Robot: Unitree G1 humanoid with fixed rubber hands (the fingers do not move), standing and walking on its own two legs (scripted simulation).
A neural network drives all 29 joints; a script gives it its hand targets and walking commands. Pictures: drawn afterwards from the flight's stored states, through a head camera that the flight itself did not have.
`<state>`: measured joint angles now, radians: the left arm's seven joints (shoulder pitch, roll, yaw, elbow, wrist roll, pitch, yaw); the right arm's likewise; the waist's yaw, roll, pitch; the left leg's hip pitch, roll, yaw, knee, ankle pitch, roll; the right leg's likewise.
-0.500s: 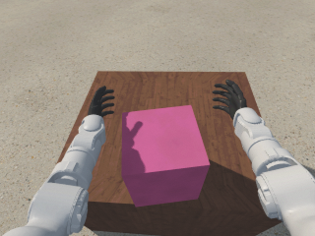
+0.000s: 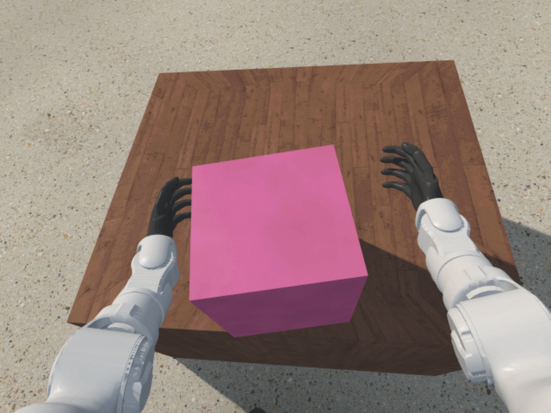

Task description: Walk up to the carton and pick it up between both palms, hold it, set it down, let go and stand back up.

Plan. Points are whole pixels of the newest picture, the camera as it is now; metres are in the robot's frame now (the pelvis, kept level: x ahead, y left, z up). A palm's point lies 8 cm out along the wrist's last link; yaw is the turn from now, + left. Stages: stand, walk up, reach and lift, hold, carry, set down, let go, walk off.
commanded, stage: reach and lift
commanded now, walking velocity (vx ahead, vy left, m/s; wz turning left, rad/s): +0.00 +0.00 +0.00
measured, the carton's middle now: (278, 251) +0.37 +0.08 -0.06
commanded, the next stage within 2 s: none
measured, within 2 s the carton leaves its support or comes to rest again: neither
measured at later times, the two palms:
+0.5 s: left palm (187, 230) +0.37 +0.21 -0.01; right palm (386, 202) +0.45 -0.08 -0.01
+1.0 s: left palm (187, 232) +0.37 +0.21 -0.01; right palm (383, 204) +0.45 -0.08 -0.01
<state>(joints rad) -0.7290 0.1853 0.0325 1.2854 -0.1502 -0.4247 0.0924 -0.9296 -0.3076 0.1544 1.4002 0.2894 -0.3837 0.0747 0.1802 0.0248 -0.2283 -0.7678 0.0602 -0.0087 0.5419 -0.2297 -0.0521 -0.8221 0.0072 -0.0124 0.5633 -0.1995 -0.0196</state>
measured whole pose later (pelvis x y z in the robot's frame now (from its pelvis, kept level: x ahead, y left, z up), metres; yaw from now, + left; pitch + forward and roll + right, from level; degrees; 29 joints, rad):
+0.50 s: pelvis -0.01 +0.00 +0.00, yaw +0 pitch +28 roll +1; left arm -0.74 0.02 0.35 1.23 0.08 -0.49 0.11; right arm -0.93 -0.14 -0.25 1.40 -0.22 -0.50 -0.01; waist 0.18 0.02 -0.24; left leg -0.83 0.06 -0.01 0.56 -0.23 -0.05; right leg -0.88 0.01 -0.01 0.57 -0.19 -0.02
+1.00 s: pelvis -0.01 +0.02 +0.00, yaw -1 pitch +28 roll -1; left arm -0.72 -0.04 0.37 1.15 0.14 -0.49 0.16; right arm -0.93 -0.14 -0.40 1.40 -0.33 -0.53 -0.02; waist 0.18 0.02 -0.21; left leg -0.83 0.06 -0.01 0.56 -0.22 -0.05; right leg -0.85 0.01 -0.01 0.52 -0.16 -0.02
